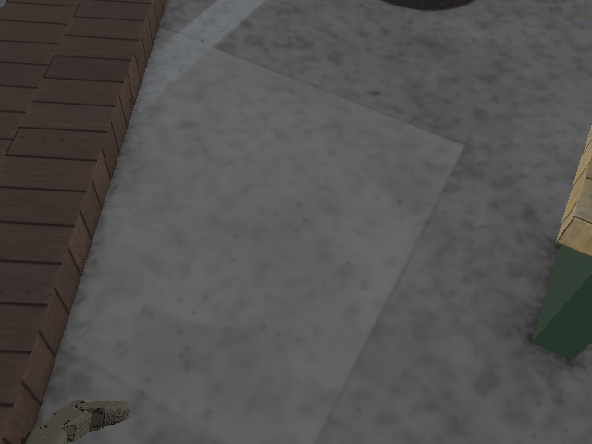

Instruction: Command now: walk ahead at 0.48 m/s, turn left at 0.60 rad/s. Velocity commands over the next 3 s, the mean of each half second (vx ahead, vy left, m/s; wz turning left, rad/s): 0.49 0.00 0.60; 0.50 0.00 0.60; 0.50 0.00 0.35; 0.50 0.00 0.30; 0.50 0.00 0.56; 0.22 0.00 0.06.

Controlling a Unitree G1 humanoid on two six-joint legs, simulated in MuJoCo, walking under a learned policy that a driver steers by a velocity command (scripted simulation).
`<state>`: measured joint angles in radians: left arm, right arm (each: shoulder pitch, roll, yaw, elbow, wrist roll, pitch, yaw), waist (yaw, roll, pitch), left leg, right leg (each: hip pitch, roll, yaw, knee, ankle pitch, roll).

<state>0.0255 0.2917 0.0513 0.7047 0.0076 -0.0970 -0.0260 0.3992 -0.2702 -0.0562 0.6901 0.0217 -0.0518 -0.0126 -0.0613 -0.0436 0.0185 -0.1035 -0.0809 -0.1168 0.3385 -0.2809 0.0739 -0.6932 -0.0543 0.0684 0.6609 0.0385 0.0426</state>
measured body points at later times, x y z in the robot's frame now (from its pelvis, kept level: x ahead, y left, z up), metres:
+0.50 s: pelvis +0.28 -0.01 +0.00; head +0.31 +0.00 +0.45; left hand +0.23 +0.28 -0.12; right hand +0.55 -0.20 -0.08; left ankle +0.37 +0.19 -0.68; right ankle +0.25 -0.13 -0.74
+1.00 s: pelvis +0.53 +0.14 +0.00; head +0.55 +0.18 +0.45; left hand +0.58 +0.47 -0.08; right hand +0.75 -0.06 -0.10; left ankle +0.45 +0.19 -0.74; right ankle +0.78 +0.08 -0.69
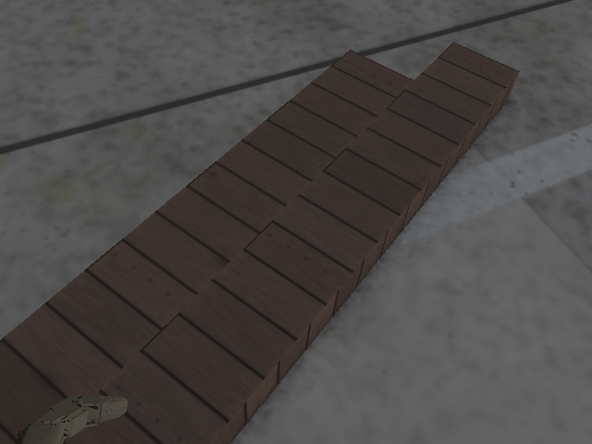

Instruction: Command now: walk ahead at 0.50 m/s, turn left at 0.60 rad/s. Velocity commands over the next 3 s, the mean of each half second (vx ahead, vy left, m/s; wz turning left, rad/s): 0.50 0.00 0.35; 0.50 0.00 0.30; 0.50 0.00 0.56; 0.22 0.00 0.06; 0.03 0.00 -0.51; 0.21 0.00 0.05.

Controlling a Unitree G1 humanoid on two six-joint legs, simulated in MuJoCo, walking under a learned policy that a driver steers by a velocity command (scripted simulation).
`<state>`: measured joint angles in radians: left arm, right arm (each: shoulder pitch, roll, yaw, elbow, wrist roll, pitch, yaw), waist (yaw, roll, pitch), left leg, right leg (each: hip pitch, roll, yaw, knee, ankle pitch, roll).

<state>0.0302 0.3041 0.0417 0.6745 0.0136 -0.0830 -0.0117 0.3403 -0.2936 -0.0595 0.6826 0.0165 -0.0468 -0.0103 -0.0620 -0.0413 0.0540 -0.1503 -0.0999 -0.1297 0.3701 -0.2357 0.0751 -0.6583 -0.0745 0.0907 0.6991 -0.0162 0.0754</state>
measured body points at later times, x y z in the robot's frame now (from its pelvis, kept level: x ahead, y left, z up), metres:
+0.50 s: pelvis +0.26 -0.04 +0.00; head +0.27 -0.03 +0.45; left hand +0.23 +0.23 -0.13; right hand +0.48 -0.24 -0.09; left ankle +0.28 +0.10 -0.68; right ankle +0.23 -0.15 -0.75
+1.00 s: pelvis +0.51 +0.01 -0.01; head +0.56 +0.04 +0.44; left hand +0.71 +0.24 -0.06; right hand +0.48 -0.26 -0.13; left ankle +0.28 +0.09 -0.74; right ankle +0.71 -0.05 -0.62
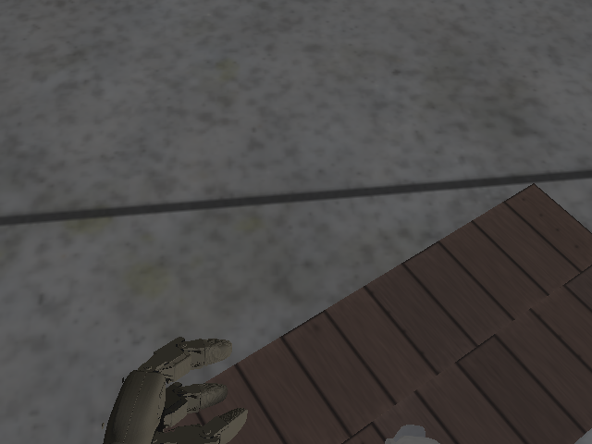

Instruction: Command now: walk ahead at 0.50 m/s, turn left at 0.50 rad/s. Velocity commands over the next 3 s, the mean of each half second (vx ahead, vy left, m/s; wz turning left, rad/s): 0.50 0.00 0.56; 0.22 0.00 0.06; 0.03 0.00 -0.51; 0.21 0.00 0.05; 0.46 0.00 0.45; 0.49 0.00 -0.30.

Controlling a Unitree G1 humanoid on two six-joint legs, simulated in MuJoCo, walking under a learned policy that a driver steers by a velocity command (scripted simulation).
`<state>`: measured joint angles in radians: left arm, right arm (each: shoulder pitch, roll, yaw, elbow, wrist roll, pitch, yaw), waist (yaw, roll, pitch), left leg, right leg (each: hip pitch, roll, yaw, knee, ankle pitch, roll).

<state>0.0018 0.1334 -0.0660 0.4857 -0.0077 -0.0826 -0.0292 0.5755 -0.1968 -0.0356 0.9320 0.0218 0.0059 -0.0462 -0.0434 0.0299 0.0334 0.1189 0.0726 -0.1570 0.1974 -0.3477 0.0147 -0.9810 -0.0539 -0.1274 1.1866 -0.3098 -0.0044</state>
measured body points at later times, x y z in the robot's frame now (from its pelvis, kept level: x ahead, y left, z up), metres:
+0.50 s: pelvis +0.25 +0.03 +0.12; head +0.25 +0.05 +0.57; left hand +0.18 +0.31 -0.01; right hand +0.51 -0.13 +0.05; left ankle +0.33 +0.17 -0.58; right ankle +0.17 -0.13 -0.61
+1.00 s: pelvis +0.41 +0.10 +0.13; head +0.41 +0.12 +0.58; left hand +0.44 +0.39 +0.00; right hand +0.62 -0.09 +0.03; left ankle +0.33 +0.16 -0.61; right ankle +0.49 -0.04 -0.55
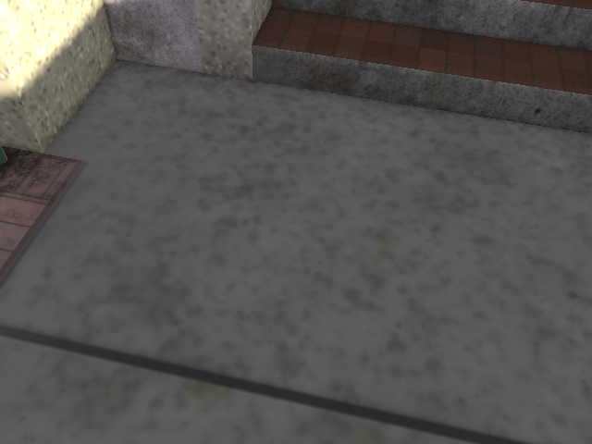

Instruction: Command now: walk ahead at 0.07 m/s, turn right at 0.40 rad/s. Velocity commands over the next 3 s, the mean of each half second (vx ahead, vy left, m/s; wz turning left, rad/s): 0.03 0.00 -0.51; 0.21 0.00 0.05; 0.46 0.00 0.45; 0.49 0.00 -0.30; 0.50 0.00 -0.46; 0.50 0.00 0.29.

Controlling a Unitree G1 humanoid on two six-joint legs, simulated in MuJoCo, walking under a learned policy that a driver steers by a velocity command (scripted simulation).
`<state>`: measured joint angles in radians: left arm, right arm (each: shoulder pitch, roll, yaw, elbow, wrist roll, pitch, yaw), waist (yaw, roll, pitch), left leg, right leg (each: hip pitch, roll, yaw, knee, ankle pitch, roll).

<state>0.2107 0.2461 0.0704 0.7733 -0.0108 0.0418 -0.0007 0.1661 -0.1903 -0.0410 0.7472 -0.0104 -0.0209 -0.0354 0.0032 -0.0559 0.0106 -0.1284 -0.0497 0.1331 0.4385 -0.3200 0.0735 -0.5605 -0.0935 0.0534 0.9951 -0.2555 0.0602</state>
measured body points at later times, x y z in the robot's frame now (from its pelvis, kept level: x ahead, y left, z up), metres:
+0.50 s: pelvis +0.06 -0.04 -0.01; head +0.09 -0.07 +0.44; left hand +0.30 +0.18 -0.07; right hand +0.17 -0.35 -0.11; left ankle +0.07 +0.11 -0.67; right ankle +0.04 -0.14 -0.73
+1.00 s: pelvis +0.10 -0.04 -0.01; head +0.10 -0.03 +0.44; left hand +0.36 +0.15 -0.06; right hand +0.07 -0.32 -0.13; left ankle +0.07 +0.12 -0.73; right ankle +0.05 -0.13 -0.74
